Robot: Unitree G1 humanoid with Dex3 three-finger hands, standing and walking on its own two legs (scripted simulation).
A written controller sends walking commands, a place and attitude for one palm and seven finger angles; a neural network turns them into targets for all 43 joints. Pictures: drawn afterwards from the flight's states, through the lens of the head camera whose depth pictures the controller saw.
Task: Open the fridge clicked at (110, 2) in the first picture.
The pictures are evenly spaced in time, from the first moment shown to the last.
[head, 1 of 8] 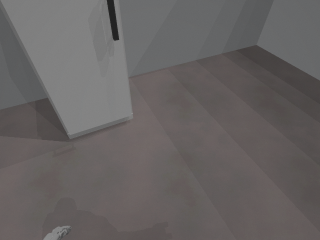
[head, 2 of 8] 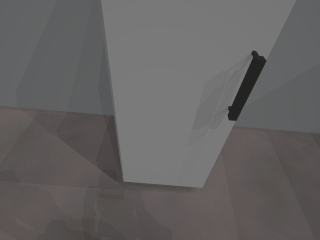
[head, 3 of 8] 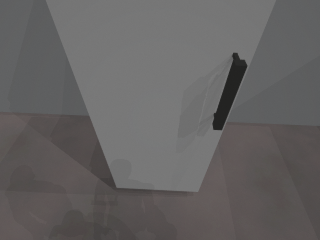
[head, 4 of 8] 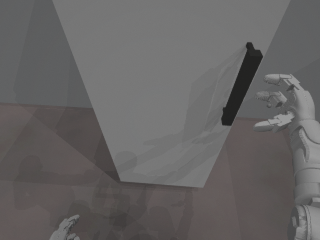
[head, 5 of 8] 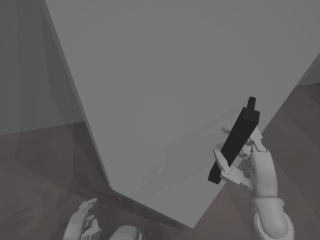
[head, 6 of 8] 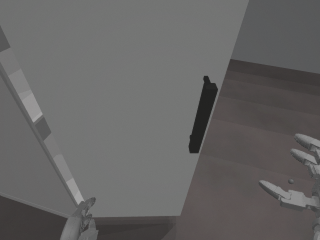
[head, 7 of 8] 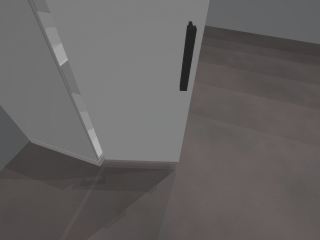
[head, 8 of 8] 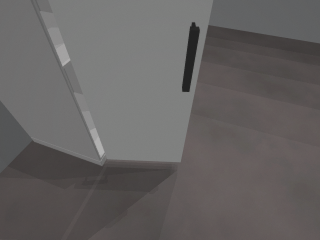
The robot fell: no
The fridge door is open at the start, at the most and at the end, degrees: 0 82 72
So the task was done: yes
